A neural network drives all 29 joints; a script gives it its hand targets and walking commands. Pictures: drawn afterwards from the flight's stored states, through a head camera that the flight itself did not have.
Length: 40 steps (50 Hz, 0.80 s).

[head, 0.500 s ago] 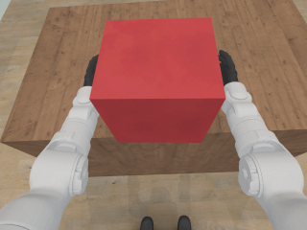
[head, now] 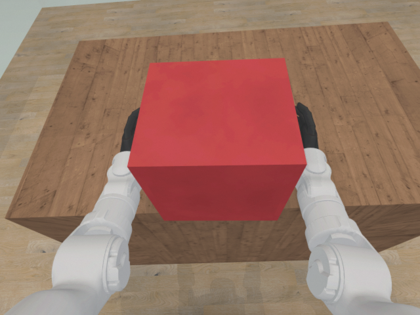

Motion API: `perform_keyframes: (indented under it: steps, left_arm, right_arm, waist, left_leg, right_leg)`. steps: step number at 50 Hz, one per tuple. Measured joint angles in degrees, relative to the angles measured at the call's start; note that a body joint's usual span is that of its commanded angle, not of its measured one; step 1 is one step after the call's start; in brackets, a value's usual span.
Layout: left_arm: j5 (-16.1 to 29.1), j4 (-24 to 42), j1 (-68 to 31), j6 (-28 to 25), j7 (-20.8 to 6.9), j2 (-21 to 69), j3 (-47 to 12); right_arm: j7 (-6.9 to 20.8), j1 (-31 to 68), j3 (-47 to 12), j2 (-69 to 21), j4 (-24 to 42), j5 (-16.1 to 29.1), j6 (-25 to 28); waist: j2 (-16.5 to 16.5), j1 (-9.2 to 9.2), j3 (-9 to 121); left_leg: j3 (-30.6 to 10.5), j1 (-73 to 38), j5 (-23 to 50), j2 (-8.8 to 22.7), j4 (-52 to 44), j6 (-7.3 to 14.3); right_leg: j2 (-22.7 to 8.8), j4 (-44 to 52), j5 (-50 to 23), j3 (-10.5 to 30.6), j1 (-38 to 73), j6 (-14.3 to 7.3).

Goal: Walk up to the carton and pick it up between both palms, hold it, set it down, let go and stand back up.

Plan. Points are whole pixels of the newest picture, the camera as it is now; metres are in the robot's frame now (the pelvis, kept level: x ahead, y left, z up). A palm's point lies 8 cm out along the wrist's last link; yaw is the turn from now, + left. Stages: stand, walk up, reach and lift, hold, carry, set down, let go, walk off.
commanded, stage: reach and lift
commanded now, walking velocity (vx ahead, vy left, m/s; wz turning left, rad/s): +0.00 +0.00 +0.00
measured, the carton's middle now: (218, 147) +0.44 +0.02 +0.03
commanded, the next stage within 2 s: none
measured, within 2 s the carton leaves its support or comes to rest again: leaves its support in 0.58 s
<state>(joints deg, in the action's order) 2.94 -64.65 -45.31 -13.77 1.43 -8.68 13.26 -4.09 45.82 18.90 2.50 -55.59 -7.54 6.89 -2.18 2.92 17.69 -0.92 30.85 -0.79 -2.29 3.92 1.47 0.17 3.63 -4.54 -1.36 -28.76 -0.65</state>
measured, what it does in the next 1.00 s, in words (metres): stands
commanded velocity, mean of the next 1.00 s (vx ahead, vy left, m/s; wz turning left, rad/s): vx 0.00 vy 0.00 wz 0.00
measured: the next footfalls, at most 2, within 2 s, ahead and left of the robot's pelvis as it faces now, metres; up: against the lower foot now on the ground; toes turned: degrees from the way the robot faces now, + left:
none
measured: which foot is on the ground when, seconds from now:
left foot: down 0.00-1.00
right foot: down 0.00-1.00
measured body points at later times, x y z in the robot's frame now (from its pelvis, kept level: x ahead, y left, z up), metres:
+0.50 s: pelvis +0.01 +0.00 +0.00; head +0.10 -0.02 +0.44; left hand +0.43 +0.19 +0.04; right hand +0.46 -0.15 +0.04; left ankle -0.03 +0.10 -0.74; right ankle -0.02 -0.11 -0.74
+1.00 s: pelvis +0.01 +0.00 +0.00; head -0.01 -0.01 +0.45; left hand +0.42 +0.19 +0.15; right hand +0.44 -0.15 +0.16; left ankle -0.03 +0.10 -0.74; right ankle -0.02 -0.11 -0.74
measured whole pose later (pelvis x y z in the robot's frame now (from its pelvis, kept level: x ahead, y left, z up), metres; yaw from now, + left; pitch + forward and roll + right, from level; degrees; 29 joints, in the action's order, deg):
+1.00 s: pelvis +0.01 +0.00 +0.00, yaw -1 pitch +10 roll -1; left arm 5.0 -38.9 -40.7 21.0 7.6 -8.6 8.2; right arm -8.9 48.4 4.2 9.2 -48.7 9.3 -17.7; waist -2.2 2.5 13.8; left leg -1.2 17.2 -13.0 -0.6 20.3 1.3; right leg 1.9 -13.9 8.0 -1.4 -15.8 -0.9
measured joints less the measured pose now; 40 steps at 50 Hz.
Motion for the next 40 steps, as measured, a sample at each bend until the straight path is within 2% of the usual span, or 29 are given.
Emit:
perform_keyframes:
  steps: [12, 25, 32, 40]
  left_arm:
    - [0.5, 4.2, 3.5, 1.4, 0.9, 0.6, -1.6]
    - [5.7, 7.7, 5.8, 5.1, 4.3, 0.6, -7.0]
    - [8.2, 11.3, 8.4, 11.2, 6.4, -0.3, -11.6]
    - [8.8, 19.5, 11.5, 22.0, 8.6, -1.6, -15.0]
  right_arm:
    - [-0.6, -2.4, -2.4, 0.0, 1.1, 1.6, 0.4]
    - [-2.3, -3.2, -10.0, 3.1, 1.4, 7.1, -2.8]
    - [-3.9, -5.0, -15.8, 4.9, 1.5, 12.1, -6.6]
    - [-4.9, -6.4, -20.3, 6.5, 4.7, 17.0, -14.1]
  waist:
    - [-0.3, -0.47, -1.7]
    - [-1.0, -0.17, -2.1]
    - [-0.3, -0.52, -1.9]
    - [0.7, -1.03, -1.2]
  left_leg:
    - [-0.7, -2.5, -2.4, 0.4, 2.4, -0.4]
    - [-0.8, -3.3, -4.9, 0.7, 6.0, -0.3]
    - [-0.5, -4.9, -7.2, 0.7, 10.1, -0.5]
    - [0.0, -7.8, -10.4, 0.7, 15.7, -0.7]
  right_leg:
    - [0.4, -0.9, 1.8, -0.7, 3.5, -0.3]
    - [0.8, -5.9, 5.0, -0.8, 3.5, -0.2]
    - [0.7, -11.7, 8.8, -0.5, 4.3, 0.0]
    - [0.7, -18.0, 13.0, 0.1, 6.7, -0.1]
